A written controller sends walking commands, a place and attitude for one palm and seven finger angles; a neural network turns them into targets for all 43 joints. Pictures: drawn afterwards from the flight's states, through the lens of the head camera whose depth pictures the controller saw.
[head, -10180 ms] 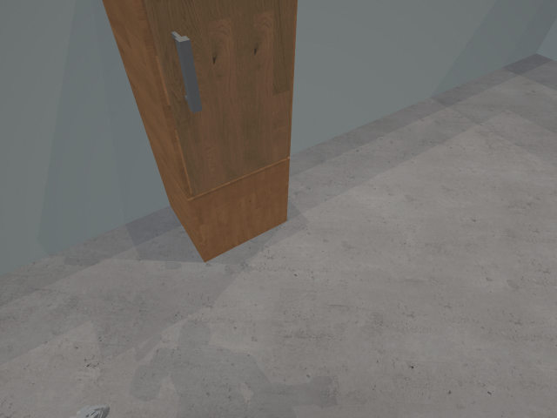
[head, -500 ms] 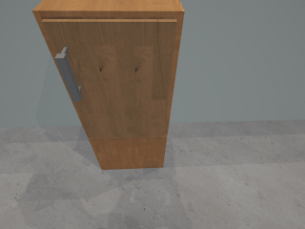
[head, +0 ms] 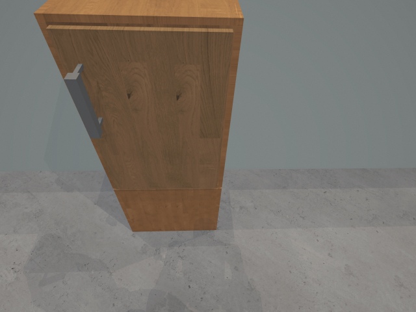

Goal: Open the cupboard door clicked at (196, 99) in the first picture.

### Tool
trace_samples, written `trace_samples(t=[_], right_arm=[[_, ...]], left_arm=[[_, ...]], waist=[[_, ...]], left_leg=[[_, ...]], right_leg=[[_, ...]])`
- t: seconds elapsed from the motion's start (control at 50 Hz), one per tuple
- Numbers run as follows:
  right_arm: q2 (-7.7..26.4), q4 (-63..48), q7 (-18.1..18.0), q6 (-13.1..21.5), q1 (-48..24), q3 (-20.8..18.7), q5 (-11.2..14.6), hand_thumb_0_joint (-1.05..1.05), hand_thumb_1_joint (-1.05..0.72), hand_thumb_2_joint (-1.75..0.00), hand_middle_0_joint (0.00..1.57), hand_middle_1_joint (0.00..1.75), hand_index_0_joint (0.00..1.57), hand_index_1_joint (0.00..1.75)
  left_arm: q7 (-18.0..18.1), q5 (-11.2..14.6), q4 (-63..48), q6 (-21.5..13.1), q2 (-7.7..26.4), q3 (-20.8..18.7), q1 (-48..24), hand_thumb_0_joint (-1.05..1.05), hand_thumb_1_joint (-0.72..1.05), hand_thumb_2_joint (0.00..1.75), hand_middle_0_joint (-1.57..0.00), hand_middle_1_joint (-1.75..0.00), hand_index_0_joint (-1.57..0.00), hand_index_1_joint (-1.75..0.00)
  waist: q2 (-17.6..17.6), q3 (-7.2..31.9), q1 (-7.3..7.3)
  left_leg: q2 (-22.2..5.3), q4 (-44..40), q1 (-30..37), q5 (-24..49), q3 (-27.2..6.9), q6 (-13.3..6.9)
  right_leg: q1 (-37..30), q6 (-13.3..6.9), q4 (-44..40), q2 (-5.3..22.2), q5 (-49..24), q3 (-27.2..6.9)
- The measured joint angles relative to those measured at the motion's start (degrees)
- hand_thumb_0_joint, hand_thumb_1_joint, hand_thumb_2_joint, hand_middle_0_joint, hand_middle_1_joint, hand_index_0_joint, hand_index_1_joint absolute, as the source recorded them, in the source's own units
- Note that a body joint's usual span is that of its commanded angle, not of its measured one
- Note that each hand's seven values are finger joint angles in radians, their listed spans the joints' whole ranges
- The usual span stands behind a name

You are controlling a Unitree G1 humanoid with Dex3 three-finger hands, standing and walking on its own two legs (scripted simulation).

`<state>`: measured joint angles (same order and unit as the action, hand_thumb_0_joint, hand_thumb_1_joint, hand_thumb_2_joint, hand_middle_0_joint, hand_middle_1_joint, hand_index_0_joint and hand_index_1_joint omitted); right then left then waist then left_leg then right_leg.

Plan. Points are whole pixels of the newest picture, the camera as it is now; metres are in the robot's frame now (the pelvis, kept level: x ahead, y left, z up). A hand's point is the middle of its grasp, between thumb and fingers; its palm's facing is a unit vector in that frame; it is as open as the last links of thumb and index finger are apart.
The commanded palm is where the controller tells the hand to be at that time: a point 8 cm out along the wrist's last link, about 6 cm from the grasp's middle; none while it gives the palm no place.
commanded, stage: shuffle to correct the standing spot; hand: left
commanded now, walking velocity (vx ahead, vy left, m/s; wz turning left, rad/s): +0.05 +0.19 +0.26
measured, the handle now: (88, 102) +0.54 +0.34 +0.09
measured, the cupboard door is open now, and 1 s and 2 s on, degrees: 0 0 0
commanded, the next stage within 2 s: come to a stop and stand still in 0.28 s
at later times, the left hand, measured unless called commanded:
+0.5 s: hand out of the picture +0.06 +0.24 -0.17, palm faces +0.11 -0.97 -0.21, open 7.4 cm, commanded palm none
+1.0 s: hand out of the picture +0.04 +0.22 -0.17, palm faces +0.09 -0.97 -0.23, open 7.3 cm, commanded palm none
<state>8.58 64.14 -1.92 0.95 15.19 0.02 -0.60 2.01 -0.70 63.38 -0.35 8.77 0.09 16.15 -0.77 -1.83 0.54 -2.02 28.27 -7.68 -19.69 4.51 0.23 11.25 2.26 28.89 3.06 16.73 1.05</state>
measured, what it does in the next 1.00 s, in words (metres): steps on the spot: right foot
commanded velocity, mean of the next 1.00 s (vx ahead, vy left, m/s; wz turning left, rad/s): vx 0.00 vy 0.05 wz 0.04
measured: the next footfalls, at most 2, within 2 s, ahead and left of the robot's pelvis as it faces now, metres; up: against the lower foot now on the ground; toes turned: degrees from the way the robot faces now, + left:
right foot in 0.60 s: +0.08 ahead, -0.04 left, +0.00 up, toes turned +4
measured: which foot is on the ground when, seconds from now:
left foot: down 0.00-1.00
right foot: down 0.00-0.24, up 0.26-0.58, down 0.60-1.00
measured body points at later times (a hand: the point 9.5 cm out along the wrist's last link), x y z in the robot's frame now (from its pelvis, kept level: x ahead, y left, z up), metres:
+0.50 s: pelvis +0.01 +0.05 +0.00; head +0.04 +0.05 +0.45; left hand +0.05 +0.29 -0.15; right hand +0.02 -0.17 -0.15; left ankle -0.04 +0.11 -0.74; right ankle +0.01 -0.06 -0.70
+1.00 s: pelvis +0.01 +0.04 +0.00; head +0.03 +0.04 +0.45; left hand +0.03 +0.27 -0.16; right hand +0.05 -0.19 -0.16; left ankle -0.04 +0.11 -0.74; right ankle +0.04 -0.05 -0.74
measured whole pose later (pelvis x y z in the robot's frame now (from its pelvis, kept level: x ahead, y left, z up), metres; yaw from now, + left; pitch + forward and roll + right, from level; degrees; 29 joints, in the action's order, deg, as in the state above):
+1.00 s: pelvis +0.01 +0.04 +0.00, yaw +5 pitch -1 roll +0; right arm 9.3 59.0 -2.2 0.0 15.5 -0.4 -0.1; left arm 3.6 -0.3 59.2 -1.2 9.4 0.2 13.7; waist 0.7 -2.6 -1.1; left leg 1.8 30.3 -9.4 -20.5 4.2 -2.0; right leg 15.9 -3.2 30.3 -1.5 13.8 4.7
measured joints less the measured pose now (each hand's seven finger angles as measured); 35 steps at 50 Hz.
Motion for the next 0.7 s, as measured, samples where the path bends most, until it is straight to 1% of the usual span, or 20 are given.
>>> trace_samples(t=[0.06,0.12,0.18,0.22,0.24,0.26,0.28,0.3,0.34,0.38,0.44,0.52,0.56,0.58,0.6,0.62,0.66,0.7], right_arm=[[0.14,-0.54,0.23,-0.41,0.16,-0.12,0.04,0.01,-0.92,-0.9,0.2,0.29,0.2,0.3],[0.66,-1.63,0.58,-1.47,0.41,-0.52,0.01,0.01,-0.91,-0.9,0.2,0.29,0.2,0.3],[1.32,-2.72,0.83,-2.43,0.41,-1.09,-0.02,0.01,-0.91,-0.9,0.2,0.29,0.2,0.3],[1.36,-3.25,0.99,-2.42,0.1,-1.31,-0.01,0.01,-0.91,-0.9,0.2,0.29,0.2,0.3],[1.29,-3.73,1.12,-2.22,0.06,-1.37,-0.14,0.01,-0.91,-0.9,0.2,0.29,0.2,0.3],[1.34,-4.39,1.21,-1.88,0.15,-1.46,-0.34,0.01,-0.91,-0.9,0.2,0.29,0.2,0.3],[1.37,-5.04,1.11,-1.5,0.26,-1.49,-0.5,0.01,-0.91,-0.9,0.2,0.29,0.2,0.3],[1.32,-5.59,0.94,-1.16,0.41,-1.45,-0.63,0.01,-0.91,-0.9,0.2,0.29,0.2,0.3],[1.04,-6.22,0.67,-0.67,0.85,-1.18,-0.88,0.01,-0.91,-0.9,0.2,0.29,0.2,0.3],[0.69,-6.28,0.53,-0.32,1.48,-0.75,-1.03,0.0,-0.91,-0.9,0.2,0.29,0.2,0.3],[0.19,-5.97,0.38,0.06,2.54,-0.22,-1.16,0.0,-0.91,-0.9,0.2,0.29,0.2,0.3],[-0.73,-4.94,0.02,0.5,3.87,0.32,-1.24,0.0,-0.91,-0.9,0.2,0.29,0.2,0.3],[-1.18,-4.0,-0.19,0.55,4.42,0.47,-1.07,0.0,-0.91,-0.9,0.2,0.29,0.2,0.3],[-1.42,-3.45,-0.27,0.55,4.72,0.54,-0.84,0.0,-0.91,-0.9,0.2,0.29,0.2,0.3],[-1.59,-2.84,-0.3,0.53,4.86,0.58,-0.55,0.01,-0.91,-0.9,0.2,0.29,0.21,0.3],[-1.46,-2.17,-0.29,0.35,4.58,0.52,-0.25,0.01,-0.91,-0.9,0.2,0.29,0.21,0.3],[-1.47,-1.38,-0.28,-0.26,3.99,0.32,0.12,0.01,-0.91,-0.9,0.2,0.29,0.21,0.3],[-2.03,-0.87,-0.3,-0.57,3.37,0.22,0.3,0.01,-0.91,-0.9,0.2,0.29,0.2,0.3]], left_arm=[[-0.12,-0.08,-0.5,0.14,0.02,-0.3,-0.05,0.01,0.91,0.9,-0.2,-0.29,-0.2,-0.3],[-0.23,-0.13,-1.81,0.28,-0.01,-1.05,-0.12,0.01,0.91,0.9,-0.2,-0.29,-0.2,-0.3],[-0.06,-0.4,-3.4,0.42,0.14,-1.99,-0.2,0.01,0.91,0.9,-0.21,-0.3,-0.2,-0.3],[0.05,-0.44,-4.14,0.76,0.79,-2.67,0.0,0.01,0.91,0.9,-0.21,-0.3,-0.21,-0.3],[0.03,-0.44,-4.39,1.26,1.21,-2.99,0.25,0.01,0.91,0.9,-0.21,-0.3,-0.21,-0.3],[0.04,-0.5,-4.4,1.93,1.48,-3.22,0.36,0.01,0.91,0.9,-0.21,-0.3,-0.2,-0.3],[0.05,-0.55,-4.27,2.61,1.69,-3.33,0.31,0.01,0.91,0.9,-0.21,-0.29,-0.2,-0.3],[-0.02,-0.56,-4.12,3.06,1.91,-3.45,0.09,0.01,0.91,0.9,-0.21,-0.29,-0.2,-0.3],[-0.35,-0.57,-4.08,3.16,2.31,-3.62,-0.68,0.01,0.91,0.9,-0.2,-0.29,-0.2,-0.3],[-0.67,-0.58,-4.46,2.82,2.42,-3.56,-1.62,0.01,0.91,0.9,-0.2,-0.29,-0.2,-0.3],[-0.9,-0.57,-5.41,2.34,1.94,-3.13,-3.28,0.01,0.91,0.9,-0.2,-0.29,-0.2,-0.3],[-0.7,-0.4,-6.43,1.73,0.74,-2.32,-5.66,0.01,0.91,0.9,-0.2,-0.29,-0.2,-0.3],[-0.49,-0.21,-6.68,1.23,-0.02,-1.87,-6.61,0.01,0.91,0.9,-0.2,-0.29,-0.2,-0.3],[-0.37,-0.12,-6.81,0.77,-0.32,-1.59,-6.85,0.01,0.91,0.9,-0.2,-0.29,-0.2,-0.3],[-0.18,-0.04,-6.77,0.16,-0.65,-1.33,-6.94,0.01,0.91,0.9,-0.2,-0.29,-0.2,-0.3],[0.02,0.08,-6.43,-0.33,-1.26,-1.01,-6.99,0.01,0.91,0.9,-0.2,-0.29,-0.2,-0.3],[0.18,0.34,-5.92,-0.89,-1.98,-0.25,-6.39,0.01,0.91,0.9,-0.2,-0.29,-0.2,-0.3],[0.67,0.72,-5.7,-1.06,-1.87,-0.34,-5.96,0.0,0.92,0.9,-0.2,-0.29,-0.2,-0.3]], waist=[[0.04,-0.04,0.07],[0.32,-0.15,0.1],[0.01,-0.57,0.25],[-1.61,-1.04,0.83],[-2.47,-0.97,1.05],[-2.62,-0.77,1.1],[-2.38,-0.52,0.93],[-2.07,-0.38,0.58],[-1.57,-0.37,0.05],[-1.08,-0.35,-0.12],[-0.11,-0.47,-0.35],[0.55,-0.96,-1.09],[0.66,-1.18,-1.33],[0.53,-1.22,-1.28],[0.52,-1.23,-1.08],[1.38,-1.36,-1.08],[2.29,-0.88,-1.83],[1.84,-0.34,-2.22]], left_leg=[[-0.03,1.19,-0.8,-0.41,-0.47,0.04],[0.21,4.5,-3.06,-1.62,-1.43,-0.21],[0.85,7.76,-5.79,-3.59,-0.67,-0.31],[2.14,6.89,-5.49,-1.43,0.39,-1.55],[2.88,6.49,-5.24,-1.4,0.89,-2.38],[3.13,6.38,-5.25,-1.67,1.19,-3.09],[3.13,6.05,-5.25,-1.82,1.39,-3.67],[3.13,5.37,-5.08,-1.65,1.45,-4.17],[3.35,3.07,-4.15,-0.5,1.4,-4.54],[3.78,0.24,-2.88,0.86,1.32,-4.88],[4.58,-3.16,-1.17,2.37,1.02,-5.31],[5.98,-4.99,0.36,2.85,0.41,-5.4],[6.66,-4.51,0.82,2.24,0.17,-5.24],[7.05,-3.69,0.88,1.59,0.16,-5.09],[7.22,-2.41,0.77,0.65,0.26,-4.88],[6.63,-1.28,0.79,-0.28,0.18,-4.62],[5.78,-0.76,0.84,-0.64,-0.18,-3.45],[5.56,-1.4,1.14,-0.68,-0.34,-3.26]], right_leg=[[0.39,-0.05,0.78,0.07,0.4,0.44],[1.38,0.15,2.56,0.55,1.44,1.44],[2.07,0.77,4.14,1.87,2.36,2.66],[2.6,1.54,5.66,3.49,3.09,2.24],[3.18,0.76,6.71,4.15,3.61,1.75],[4.46,0.02,9.73,4.13,6.92,1.49],[6.44,-0.74,14.74,3.52,10.32,1.16],[8.58,-1.55,20.28,2.8,12.18,1.03],[11.94,-2.54,28.35,1.85,11.89,1.66],[13.65,-2.69,30.71,1.37,10.36,2.93],[13.77,-2.54,27.24,0.58,9.33,4.36],[11.16,-2.41,17.7,-0.74,7.87,4.02],[8.36,-2.47,10.71,-1.24,4.25,3.41],[6.37,-2.44,6.01,-1.29,0.29,3.03],[4.88,-3.28,3.22,-1.38,-2.79,2.63],[4.36,-4.0,3.06,-2.0,-2.54,2.73],[4.0,-4.7,3.24,-2.73,-0.69,3.16],[3.78,-4.93,2.82,-3.0,-0.05,3.3]])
